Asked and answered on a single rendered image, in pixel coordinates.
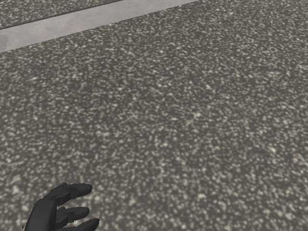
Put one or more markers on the left robot hand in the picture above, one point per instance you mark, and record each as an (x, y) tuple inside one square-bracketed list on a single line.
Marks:
[(46, 217)]

